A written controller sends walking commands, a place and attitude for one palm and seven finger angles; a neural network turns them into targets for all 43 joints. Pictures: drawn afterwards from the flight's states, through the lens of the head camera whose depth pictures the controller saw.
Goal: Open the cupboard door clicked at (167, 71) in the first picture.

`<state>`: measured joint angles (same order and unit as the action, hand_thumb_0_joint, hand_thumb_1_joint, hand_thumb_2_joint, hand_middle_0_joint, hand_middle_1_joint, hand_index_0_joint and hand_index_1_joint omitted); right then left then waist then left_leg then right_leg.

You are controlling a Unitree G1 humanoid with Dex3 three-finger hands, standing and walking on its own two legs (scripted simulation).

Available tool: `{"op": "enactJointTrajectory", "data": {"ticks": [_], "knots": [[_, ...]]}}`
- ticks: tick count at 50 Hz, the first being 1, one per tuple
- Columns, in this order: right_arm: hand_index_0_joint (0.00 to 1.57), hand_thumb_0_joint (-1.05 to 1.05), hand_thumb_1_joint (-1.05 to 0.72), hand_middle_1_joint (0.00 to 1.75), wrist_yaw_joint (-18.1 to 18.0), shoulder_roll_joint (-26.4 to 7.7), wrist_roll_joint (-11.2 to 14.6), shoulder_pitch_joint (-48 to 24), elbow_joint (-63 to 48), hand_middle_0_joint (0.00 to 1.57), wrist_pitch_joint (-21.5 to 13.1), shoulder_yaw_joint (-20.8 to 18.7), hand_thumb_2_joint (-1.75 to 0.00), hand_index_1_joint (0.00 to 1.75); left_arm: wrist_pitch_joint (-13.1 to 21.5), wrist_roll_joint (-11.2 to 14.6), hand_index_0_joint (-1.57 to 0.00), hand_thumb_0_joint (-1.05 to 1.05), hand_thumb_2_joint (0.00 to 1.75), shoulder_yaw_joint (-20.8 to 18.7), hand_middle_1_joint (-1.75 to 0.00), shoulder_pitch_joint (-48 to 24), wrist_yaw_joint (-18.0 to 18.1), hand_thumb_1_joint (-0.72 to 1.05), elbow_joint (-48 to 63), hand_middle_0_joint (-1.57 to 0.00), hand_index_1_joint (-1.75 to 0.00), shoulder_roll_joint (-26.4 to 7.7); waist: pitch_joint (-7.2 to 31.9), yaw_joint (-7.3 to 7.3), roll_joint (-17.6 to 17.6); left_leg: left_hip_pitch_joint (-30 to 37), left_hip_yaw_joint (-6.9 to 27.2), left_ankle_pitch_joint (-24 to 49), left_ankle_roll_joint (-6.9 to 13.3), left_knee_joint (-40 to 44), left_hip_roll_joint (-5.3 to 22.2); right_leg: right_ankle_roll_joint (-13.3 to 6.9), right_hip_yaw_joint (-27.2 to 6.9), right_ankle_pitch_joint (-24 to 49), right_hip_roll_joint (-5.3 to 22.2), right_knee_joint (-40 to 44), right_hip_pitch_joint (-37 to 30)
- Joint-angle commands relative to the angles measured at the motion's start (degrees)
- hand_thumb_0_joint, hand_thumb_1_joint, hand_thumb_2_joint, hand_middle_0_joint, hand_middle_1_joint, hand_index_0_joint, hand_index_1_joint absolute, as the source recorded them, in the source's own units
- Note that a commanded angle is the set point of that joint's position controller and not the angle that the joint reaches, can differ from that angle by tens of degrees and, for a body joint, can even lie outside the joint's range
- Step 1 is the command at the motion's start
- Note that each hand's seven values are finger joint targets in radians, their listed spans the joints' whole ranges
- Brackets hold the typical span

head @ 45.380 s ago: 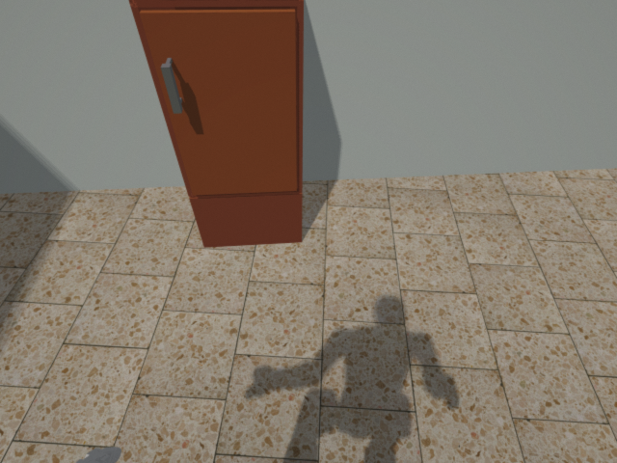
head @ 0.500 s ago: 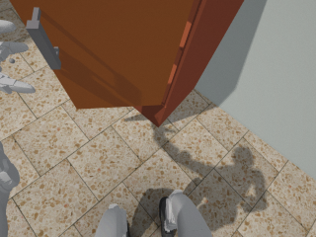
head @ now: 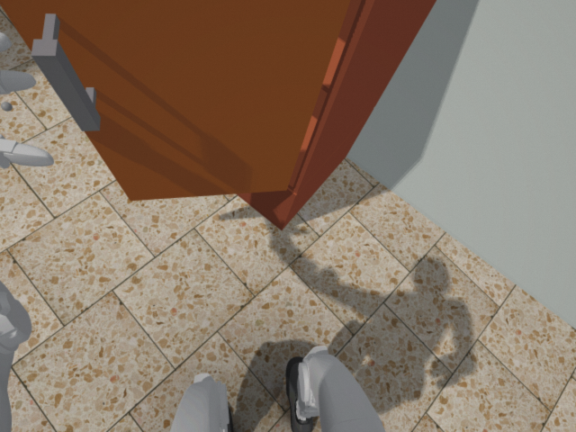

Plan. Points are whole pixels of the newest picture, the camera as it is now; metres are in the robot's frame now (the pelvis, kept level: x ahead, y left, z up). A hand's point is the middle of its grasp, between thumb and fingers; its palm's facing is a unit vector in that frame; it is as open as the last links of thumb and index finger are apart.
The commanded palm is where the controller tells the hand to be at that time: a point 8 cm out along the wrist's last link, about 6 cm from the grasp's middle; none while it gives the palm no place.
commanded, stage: move the hooked fingers beside the handle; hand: left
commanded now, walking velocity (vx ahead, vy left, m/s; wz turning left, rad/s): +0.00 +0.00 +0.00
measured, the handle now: (72, 77) +0.55 +0.23 +0.06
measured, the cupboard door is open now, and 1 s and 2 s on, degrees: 47 46 45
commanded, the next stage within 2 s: slide the fingers in behind the handle in 0.46 s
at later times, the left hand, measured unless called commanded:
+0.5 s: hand (8, 110) +0.50 +0.29 +0.06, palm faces +0.05 -1.00 -0.03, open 14.0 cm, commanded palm +0.48 +0.32 +0.06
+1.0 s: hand (40, 107) +0.50 +0.26 +0.06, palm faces +0.04 -1.00 -0.03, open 14.0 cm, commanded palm +0.49 +0.29 +0.06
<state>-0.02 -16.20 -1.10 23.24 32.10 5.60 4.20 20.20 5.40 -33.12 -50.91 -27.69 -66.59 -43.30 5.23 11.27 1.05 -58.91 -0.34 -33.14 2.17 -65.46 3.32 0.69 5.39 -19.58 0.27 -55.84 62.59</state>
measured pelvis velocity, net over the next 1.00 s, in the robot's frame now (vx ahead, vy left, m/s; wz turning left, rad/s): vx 0.00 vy -0.01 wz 0.01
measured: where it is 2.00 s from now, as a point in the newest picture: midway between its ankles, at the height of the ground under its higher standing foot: outside the picture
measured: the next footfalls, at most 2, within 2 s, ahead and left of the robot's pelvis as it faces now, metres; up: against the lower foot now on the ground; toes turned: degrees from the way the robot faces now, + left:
none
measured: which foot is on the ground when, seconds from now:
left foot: down 0.00-1.00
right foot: down 0.00-1.00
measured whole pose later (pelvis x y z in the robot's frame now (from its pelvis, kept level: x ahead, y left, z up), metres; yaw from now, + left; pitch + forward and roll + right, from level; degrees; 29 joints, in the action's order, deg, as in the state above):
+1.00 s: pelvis +0.00 -0.01 +0.00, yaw +1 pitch +26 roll -5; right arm -0.2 -15.7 -1.2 22.2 33.0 5.1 4.2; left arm 21.2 5.0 -28.9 -52.0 -23.0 -67.3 -38.8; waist 5.5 11.1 1.3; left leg -58.3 0.1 -32.7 1.8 -65.3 2.9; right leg 0.3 5.6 -19.7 0.6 -56.4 62.1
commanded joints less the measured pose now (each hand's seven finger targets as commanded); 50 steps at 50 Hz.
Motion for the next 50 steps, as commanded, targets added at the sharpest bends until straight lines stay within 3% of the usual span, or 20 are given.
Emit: {"op": "enactJointTrajectory", "data": {"ticks": [1,2,4,6,10,16,17,20,23,24,26,27,29,33,36,39,41,44,47,50], "knots": [[0.2,0.0,-0.9,0.3,-1.2,-12.1,-0.1,10.8,-1.7,0.2,-0.1,-4.6,-0.9,0.3,4.1,2.0,-0.3,0.0,0.3,-0.3,-1.2,-21.4,0.4,-0.5,12.4,-0.3,-1.2,-17.0,29.3,-0.53,13.1,21.4,5.0,39.8,-2.5,8.4,-0.4,-2.2,-1.7,16.3,-3.2,1.7,-18.1],[0.2,0.0,-0.9,0.3,-1.2,-12.0,0.0,10.7,-1.3,0.2,0.0,-4.6,-0.9,0.3,3.9,1.8,-0.3,0.0,0.3,0.7,-1.2,-21.9,0.3,-0.5,12.0,-0.3,-1.2,-16.1,29.3,-0.52,14.9,22.6,5.0,40.4,-3.0,8.5,-0.3,-2.1,-1.7,15.8,-3.1,1.8,-17.1],[0.2,0.0,-0.9,0.3,-1.2,-11.9,-0.1,10.6,-1.3,0.2,0.0,-4.7,-0.9,0.3,3.7,1.7,-0.3,0.0,0.3,1.0,-1.2,-21.0,0.5,-0.5,10.9,-0.3,-1.2,-15.3,28.5,-0.41,12.4,21.7,5.1,38.9,-2.9,8.6,-0.4,-1.9,-1.6,14.8,-3.1,2.0,-17.1],[0.2,0.0,-0.9,0.3,-1.3,-11.7,-0.1,10.5,-1.6,0.2,-0.1,-4.8,-0.9,0.3,4.4,2.3,-0.3,0.0,0.3,1.9,-1.2,-22.2,0.7,-0.5,12.8,-0.3,-1.2,-13.7,29.1,-0.29,14.3,23.3,5.1,40.6,-3.0,8.5,-0.5,-2.2,-1.5,15.6,-3.0,1.8,-16.5],[0.2,0.0,-0.9,0.3,-1.4,-11.8,-0.1,9.9,-1.5,0.2,-0.2,-4.7,-0.9,0.3,4.1,1.9,-0.3,0.0,0.3,0.9,-1.2,-21.3,1.3,-0.5,9.5,-0.3,-1.2,-15.0,27.5,-0.27,10.4,18.3,4.2,35.2,-2.3,8.4,-0.9,-1.9,-2.1,15.3,-2.9,2.0,-19.0],[0.2,0.0,-0.9,0.3,-1.6,-11.8,-0.1,9.4,-2.2,0.2,-0.7,-4.5,-0.9,0.3,5.4,1.5,-0.3,0.0,0.3,-0.3,-1.2,-23.2,1.3,-0.5,11.2,-0.3,-1.2,-17.5,29.5,-0.69,12.8,18.2,4.2,35.5,-2.3,7.8,-1.1,-2.4,-2.4,16.1,-2.8,0.8,-19.8],[0.2,0.0,-0.9,0.3,-1.6,-12.1,-0.2,9.5,-2.0,0.2,-0.8,-4.6,-0.9,0.3,5.4,1.7,-0.3,0.0,0.3,-1.1,-1.2,-22.8,1.2,-0.5,10.5,-0.3,-1.2,-18.4,30.7,-0.75,11.5,18.0,4.3,34.7,-2.3,7.7,-1.0,-2.2,-2.5,16.0,-2.8,0.9,-20.4],[0.2,0.0,-0.9,0.3,-1.8,-11.9,0.1,9.0,-1.7,0.2,-0.9,-4.1,-0.9,0.3,4.5,1.4,-0.3,0.0,0.3,0.7,-1.2,-23.5,0.5,-0.5,8.0,-0.3,-1.2,-17.3,27.2,0.22,10.3,14.1,3.6,30.0,-1.5,7.6,-1.2,-1.9,-2.8,14.6,-2.6,1.3,-20.0],[0.2,0.0,-0.9,0.3,-2.2,-12.4,0.0,9.3,-1.7,0.2,-1.1,-4.0,-0.9,0.3,4.5,0.9,-0.3,0.0,0.3,-1.4,-1.2,-25.0,0.2,-0.5,8.5,-0.3,-1.2,-21.3,29.6,-0.08,11.1,13.8,4.0,29.8,-1.4,7.1,-1.3,-2.1,-3.0,14.6,-2.6,0.6,-20.5],[0.2,0.0,-0.9,0.3,-2.2,-12.3,0.0,9.4,-1.9,0.2,-1.1,-3.9,-0.9,0.3,4.4,0.7,-0.3,0.0,0.3,-1.0,-1.2,-24.3,0.1,-0.5,8.3,-0.3,-1.2,-20.8,30.3,-0.27,11.1,13.9,3.9,30.2,-1.4,7.0,-1.4,-2.1,-3.0,14.8,-2.6,0.4,-20.6],[0.2,0.0,-0.9,0.3,-1.9,-12.1,0.0,9.8,-1.9,0.2,-1.1,-4.1,-0.9,0.3,5.1,1.4,-0.3,0.0,0.3,0.8,-1.2,-25.7,-0.4,-0.5,11.7,-0.3,-1.2,-18.0,32.9,-0.17,15.9,19.5,4.8,36.3,-2.5,6.9,-1.0,-2.4,-2.3,15.7,-2.6,-0.1,-17.8],[0.2,0.0,-0.9,0.3,-1.7,-12.3,-0.1,10.1,-1.4,0.2,-1.0,-4.3,-0.9,0.3,5.1,1.7,-0.3,0.0,0.3,0.0,-1.2,-24.6,-0.5,-0.5,11.9,-0.3,-1.2,-18.5,34.1,-0.68,15.8,21.4,5.3,38.6,-3.0,6.7,-0.7,-2.3,-2.0,15.4,-2.7,0.0,-16.8],[0.2,0.0,-0.9,0.3,-1.6,-12.2,0.1,10.0,-1.0,0.2,-0.7,-4.3,-0.9,0.3,4.0,2.3,-0.3,0.0,0.3,1.9,-1.2,-23.8,-0.6,-0.5,9.4,-0.3,-1.2,-15.4,30.5,0.65,12.0,19.8,5.4,36.2,-2.6,6.8,-0.5,-1.9,-1.8,14.1,-2.9,0.7,-15.5],[0.2,0.0,-0.9,0.3,-1.5,-12.1,0.0,10.3,-0.8,0.2,-0.6,-4.5,-0.9,0.3,3.4,2.0,-0.3,0.0,0.3,2.8,-1.2,-24.8,0.5,-0.5,11.7,-0.3,-1.2,-14.0,31.4,0.16,13.9,21.1,5.7,35.7,-2.9,7.6,-0.7,-2.0,-1.5,12.9,-2.7,0.9,-15.0],[0.2,0.0,-0.9,0.3,-1.6,-11.8,-0.1,10.3,-0.8,0.2,-0.7,-4.3,-0.9,0.3,3.6,1.9,-0.3,0.0,0.3,2.8,-1.2,-26.6,2.7,-0.5,11.8,-0.3,-1.2,-13.4,28.8,0.66,11.8,18.6,5.4,32.0,-2.3,8.1,-1.0,-2.2,-1.6,11.9,-2.7,1.4,-15.4],[0.2,0.0,-0.9,0.3,-1.1,-11.6,-0.4,10.6,-1.0,0.2,-0.7,-4.5,-0.9,0.3,4.5,1.0,-0.3,0.0,0.3,1.5,-1.2,-24.4,4.3,-0.5,13.6,-0.3,-1.2,-14.7,33.0,-0.69,13.0,19.9,4.8,34.4,-2.5,8.1,-1.1,-2.1,-2.1,14.6,-2.6,1.3,-18.9],[0.2,0.0,-0.9,0.3,-1.0,-11.2,-0.4,10.6,-1.1,0.2,-0.8,-4.6,-0.9,0.3,5.1,0.6,-0.3,0.0,0.3,4.2,-1.2,-24.8,4.6,-0.5,14.3,-0.3,-1.2,-11.3,31.8,0.22,13.3,20.9,4.9,35.7,-2.5,8.1,-1.0,-2.2,-2.0,14.9,-2.8,1.4,-17.6],[0.2,0.0,-0.9,0.3,-1.1,-11.3,-0.3,10.1,-0.4,0.2,-0.7,-4.4,-0.9,0.3,4.7,1.1,-0.3,0.0,0.3,4.0,-1.2,-25.3,4.7,-0.5,11.4,-0.3,-1.2,-11.1,28.1,0.78,10.4,17.4,4.5,29.6,-1.8,8.8,-1.1,-2.0,-2.2,12.7,-2.7,2.3,-18.4],[0.2,0.0,-0.9,0.3,-1.3,-11.3,-0.3,10.0,-0.9,0.2,-0.8,-4.4,-0.9,0.3,5.3,1.2,-0.3,0.0,0.3,1.9,-1.2,-24.5,4.9,-0.5,12.4,-0.3,-1.2,-13.5,30.8,-0.65,12.6,18.1,4.2,31.5,-2.0,8.9,-1.4,-2.3,-2.5,14.5,-2.6,1.7,-20.3],[0.2,0.0,-0.9,0.3,-1.1,-10.9,-0.3,9.8,-1.1,0.2,-0.9,-4.4,-0.9,0.3,5.5,0.9,-0.3,0.0,0.3,3.8,-1.2,-23.2,5.3,-0.5,11.7,-0.3,-1.2,-10.8,28.9,0.02,10.6,16.9,3.8,30.6,-1.7,8.9,-1.4,-2.0,-2.6,14.8,-2.6,2.1,-20.4]]}}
